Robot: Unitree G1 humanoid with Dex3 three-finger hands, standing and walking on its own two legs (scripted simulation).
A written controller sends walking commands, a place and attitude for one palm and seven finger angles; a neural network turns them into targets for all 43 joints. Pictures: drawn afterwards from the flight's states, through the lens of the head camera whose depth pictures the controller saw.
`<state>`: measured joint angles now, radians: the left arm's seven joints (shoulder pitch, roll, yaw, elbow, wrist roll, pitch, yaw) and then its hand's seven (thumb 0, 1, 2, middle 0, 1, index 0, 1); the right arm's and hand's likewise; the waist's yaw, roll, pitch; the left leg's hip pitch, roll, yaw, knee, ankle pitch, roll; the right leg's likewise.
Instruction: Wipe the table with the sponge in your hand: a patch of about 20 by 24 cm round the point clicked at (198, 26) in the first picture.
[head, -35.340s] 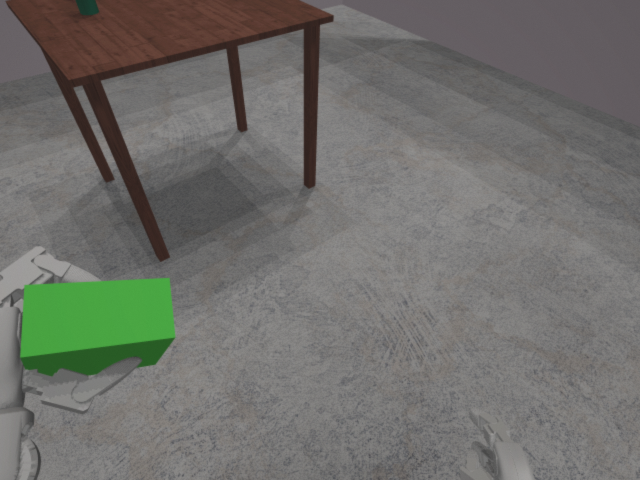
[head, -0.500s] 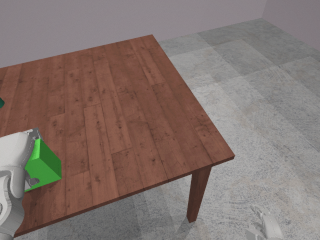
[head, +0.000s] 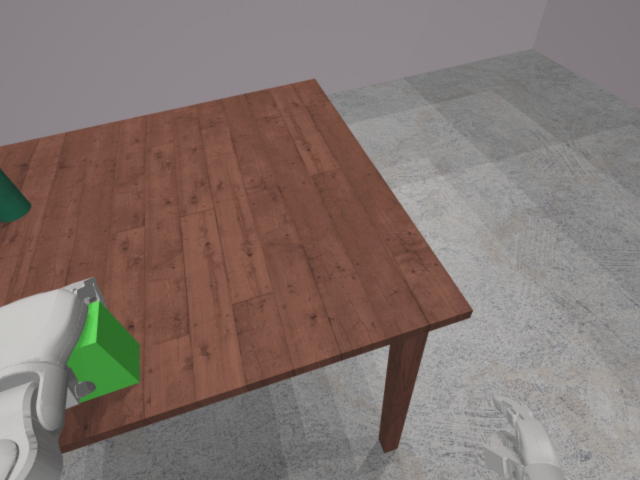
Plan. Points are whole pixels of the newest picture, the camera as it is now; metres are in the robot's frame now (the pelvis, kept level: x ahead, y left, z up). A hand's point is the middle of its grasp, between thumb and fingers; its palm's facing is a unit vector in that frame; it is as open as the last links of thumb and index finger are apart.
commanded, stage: lift the sponge slowly off the table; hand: left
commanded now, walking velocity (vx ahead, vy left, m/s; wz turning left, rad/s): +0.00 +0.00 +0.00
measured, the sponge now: (80, 364) +0.20 +0.34 +0.05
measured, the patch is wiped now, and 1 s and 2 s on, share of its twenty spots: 0.95 0.95 0.95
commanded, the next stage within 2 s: bring the sponge back beside the body in 1.96 s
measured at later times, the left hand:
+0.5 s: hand (67, 353) +0.20 +0.32 +0.09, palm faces -0.01 -0.04 -1.00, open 9.9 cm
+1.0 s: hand (53, 330) +0.21 +0.33 +0.12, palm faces +0.00 -0.02 -1.00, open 9.9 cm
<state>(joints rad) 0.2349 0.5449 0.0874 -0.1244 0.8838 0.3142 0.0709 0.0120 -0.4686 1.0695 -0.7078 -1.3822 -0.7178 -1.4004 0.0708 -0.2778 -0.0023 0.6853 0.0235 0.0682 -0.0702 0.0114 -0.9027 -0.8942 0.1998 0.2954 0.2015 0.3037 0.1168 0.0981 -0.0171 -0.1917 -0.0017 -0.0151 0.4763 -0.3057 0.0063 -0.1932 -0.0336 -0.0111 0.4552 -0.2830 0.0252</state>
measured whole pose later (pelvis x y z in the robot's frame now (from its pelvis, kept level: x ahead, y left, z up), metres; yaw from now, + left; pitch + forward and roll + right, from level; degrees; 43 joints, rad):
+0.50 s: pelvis -0.01 -0.01 +0.00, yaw +1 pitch -1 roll +0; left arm 0.20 0.57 0.07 -0.14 0.86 0.29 0.02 -0.01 -0.49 1.07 -0.73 -1.36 -0.74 -1.38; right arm 0.05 -0.27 0.01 0.70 0.02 0.07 -0.10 0.01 -0.90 -0.89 0.20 0.30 0.20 0.30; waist 0.13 0.10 0.02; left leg -0.13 0.01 -0.03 0.43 -0.27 -0.01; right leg -0.13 -0.02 -0.03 0.41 -0.26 0.01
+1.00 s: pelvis -0.01 -0.01 +0.00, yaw +1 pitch -2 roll +0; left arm 0.11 0.64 0.11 -0.12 0.82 0.29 -0.06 0.00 -0.49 1.07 -0.75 -1.34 -0.76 -1.36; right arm 0.04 -0.29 0.02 0.69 0.02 0.07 -0.10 0.01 -0.90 -0.89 0.20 0.30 0.20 0.30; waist 0.13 0.10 0.04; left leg -0.11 0.01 -0.04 0.41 -0.26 -0.01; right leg -0.11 -0.02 -0.03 0.39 -0.24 0.01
